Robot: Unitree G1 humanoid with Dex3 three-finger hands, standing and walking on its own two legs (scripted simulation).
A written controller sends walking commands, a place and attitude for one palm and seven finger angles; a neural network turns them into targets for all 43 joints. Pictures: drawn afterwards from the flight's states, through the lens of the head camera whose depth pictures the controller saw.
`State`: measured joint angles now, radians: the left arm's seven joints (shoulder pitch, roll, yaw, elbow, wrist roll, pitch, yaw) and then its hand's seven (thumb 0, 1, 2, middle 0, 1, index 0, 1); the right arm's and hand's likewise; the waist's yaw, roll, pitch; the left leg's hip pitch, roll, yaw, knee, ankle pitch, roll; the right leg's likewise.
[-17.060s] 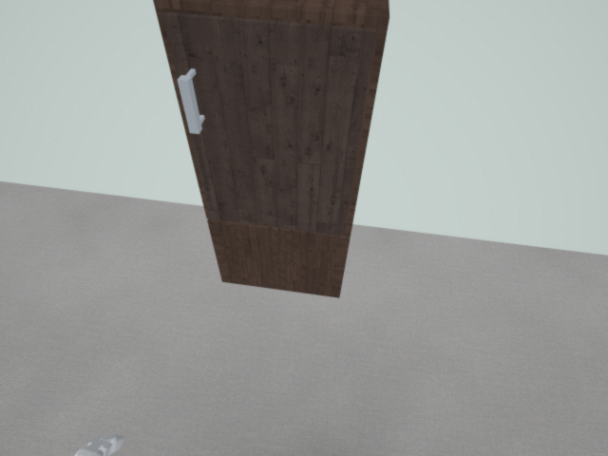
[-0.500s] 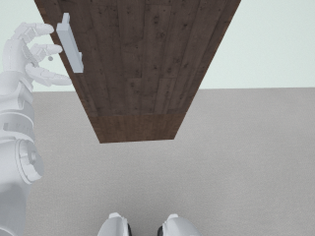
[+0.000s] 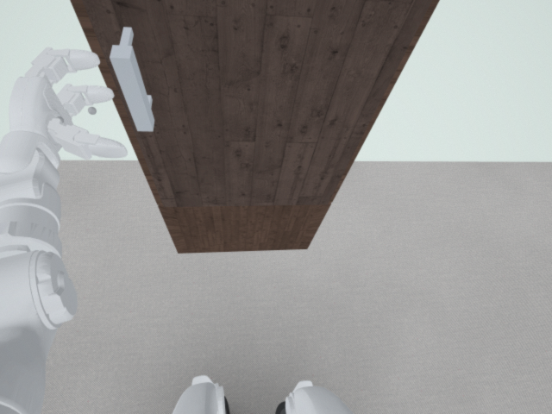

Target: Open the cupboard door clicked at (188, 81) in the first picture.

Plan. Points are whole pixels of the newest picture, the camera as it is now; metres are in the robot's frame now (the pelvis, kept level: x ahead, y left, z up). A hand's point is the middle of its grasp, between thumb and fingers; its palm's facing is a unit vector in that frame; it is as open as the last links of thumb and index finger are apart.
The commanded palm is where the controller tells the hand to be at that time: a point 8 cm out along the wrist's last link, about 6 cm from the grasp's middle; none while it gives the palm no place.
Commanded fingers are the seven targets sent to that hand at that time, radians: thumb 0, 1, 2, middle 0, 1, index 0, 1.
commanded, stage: move the hooked fingers beside the handle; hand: left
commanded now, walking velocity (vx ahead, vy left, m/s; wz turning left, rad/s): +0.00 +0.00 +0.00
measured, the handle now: (137, 82) +0.56 +0.16 +0.10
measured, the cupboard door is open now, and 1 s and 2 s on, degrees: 0 0 0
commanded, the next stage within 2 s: slide the fingers in behind the handle in 0.30 s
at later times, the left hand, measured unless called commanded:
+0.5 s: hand (90, 109) +0.51 +0.21 +0.10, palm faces +0.01 -1.00 +0.01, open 14.0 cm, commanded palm +0.49 +0.25 +0.10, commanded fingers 0.00 -0.50 0.30 -0.30 -1.20 -0.30 -1.20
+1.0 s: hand (124, 110) +0.50 +0.17 +0.10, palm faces +0.00 -1.00 +0.00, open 14.0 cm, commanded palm +0.48 +0.21 +0.10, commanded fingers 0.00 -0.50 0.30 -0.30 -1.20 -0.30 -1.20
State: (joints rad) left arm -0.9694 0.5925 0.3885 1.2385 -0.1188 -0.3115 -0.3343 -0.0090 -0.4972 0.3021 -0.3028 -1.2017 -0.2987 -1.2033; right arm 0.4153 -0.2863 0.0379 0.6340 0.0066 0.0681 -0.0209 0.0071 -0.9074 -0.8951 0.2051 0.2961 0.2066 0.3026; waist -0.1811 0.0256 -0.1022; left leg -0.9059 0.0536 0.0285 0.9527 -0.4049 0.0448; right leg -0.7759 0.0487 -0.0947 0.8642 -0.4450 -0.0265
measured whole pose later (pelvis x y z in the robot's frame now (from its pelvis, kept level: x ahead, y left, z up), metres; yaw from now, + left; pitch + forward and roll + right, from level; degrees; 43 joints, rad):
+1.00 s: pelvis -0.01 -0.01 +0.00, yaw +0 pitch +18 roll -3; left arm -0.93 0.49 0.37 1.20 -0.11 -0.35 -0.22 -0.01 -0.50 0.30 -0.30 -1.20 -0.30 -1.20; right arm 0.42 -0.26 0.03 0.64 0.01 0.07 0.00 0.01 -0.91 -0.90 0.20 0.30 0.21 0.30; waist -0.17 0.04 -0.11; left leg -0.87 0.06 0.04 0.94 -0.40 0.03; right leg -0.76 0.05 -0.08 0.88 -0.45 -0.04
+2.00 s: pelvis +0.01 -0.02 +0.00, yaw +0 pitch +18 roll -2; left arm -0.88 0.39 0.32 1.15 -0.11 -0.37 -0.14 -0.01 -0.50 0.30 -0.28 -1.20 -0.29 -1.20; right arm 0.41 -0.26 0.01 0.65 0.00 0.06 0.03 0.01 -0.91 -0.90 0.20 0.30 0.20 0.30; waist -0.16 0.04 -0.12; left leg -0.84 0.05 0.04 0.92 -0.40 0.02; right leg -0.73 0.05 -0.08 0.87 -0.46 -0.05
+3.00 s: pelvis +0.01 -0.01 +0.00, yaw +0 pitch +19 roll -2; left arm -0.89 0.39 0.33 1.16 -0.09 -0.37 -0.12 0.01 0.74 0.81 -0.35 -1.35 -0.36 -1.35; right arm 0.42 -0.26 0.01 0.66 0.00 0.06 0.02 0.01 -0.91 -0.90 0.20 0.30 0.21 0.30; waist -0.17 0.05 -0.12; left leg -0.85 0.05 0.04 0.93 -0.41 0.03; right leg -0.74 0.05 -0.07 0.88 -0.46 -0.04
